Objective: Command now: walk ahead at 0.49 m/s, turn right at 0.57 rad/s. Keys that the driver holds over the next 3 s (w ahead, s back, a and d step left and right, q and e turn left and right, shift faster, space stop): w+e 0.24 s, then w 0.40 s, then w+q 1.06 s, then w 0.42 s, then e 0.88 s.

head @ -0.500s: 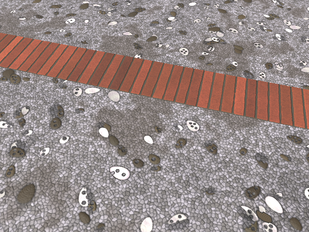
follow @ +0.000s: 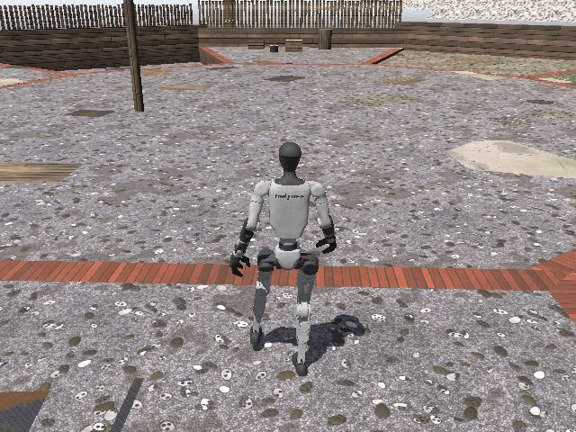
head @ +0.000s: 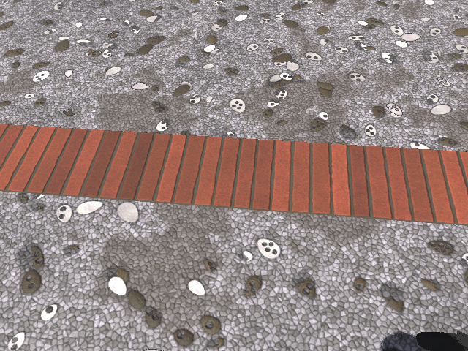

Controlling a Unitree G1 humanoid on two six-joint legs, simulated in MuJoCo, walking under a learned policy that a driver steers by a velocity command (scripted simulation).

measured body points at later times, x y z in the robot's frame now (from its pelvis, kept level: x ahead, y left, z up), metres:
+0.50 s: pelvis +0.27 +0.02 +0.00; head +0.30 +0.01 +0.45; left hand +0.53 +0.19 -0.09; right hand +0.20 -0.26 -0.13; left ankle +0.22 +0.15 -0.74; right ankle +0.38 -0.17 -0.70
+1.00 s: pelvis +0.52 -0.10 +0.00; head +0.53 -0.10 +0.45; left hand +0.59 +0.17 -0.12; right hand +0.63 -0.37 -0.11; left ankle +0.72 +0.05 -0.68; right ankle +0.42 -0.16 -0.74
